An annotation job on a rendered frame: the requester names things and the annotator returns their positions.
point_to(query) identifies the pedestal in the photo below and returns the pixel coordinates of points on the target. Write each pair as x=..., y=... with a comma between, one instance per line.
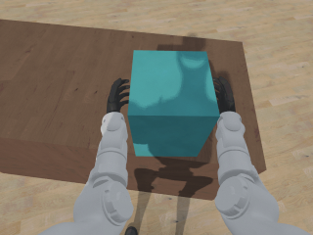
x=55, y=82

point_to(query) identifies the robot left forearm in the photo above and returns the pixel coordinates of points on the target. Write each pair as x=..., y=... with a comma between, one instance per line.
x=111, y=157

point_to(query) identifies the robot right forearm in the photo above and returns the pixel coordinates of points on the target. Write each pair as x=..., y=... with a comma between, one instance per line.
x=232, y=152

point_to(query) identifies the right robot hand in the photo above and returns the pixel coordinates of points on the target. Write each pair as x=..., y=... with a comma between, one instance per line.
x=226, y=101

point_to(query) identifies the left robot hand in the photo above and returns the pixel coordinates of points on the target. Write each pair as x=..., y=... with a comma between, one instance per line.
x=113, y=103

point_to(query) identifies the robot right upper arm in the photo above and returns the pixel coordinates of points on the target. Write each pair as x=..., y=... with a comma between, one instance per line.
x=247, y=209

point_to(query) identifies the robot left upper arm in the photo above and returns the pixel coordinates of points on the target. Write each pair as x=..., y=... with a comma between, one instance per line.
x=102, y=210

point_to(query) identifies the carton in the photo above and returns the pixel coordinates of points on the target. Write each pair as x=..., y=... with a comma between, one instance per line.
x=172, y=105

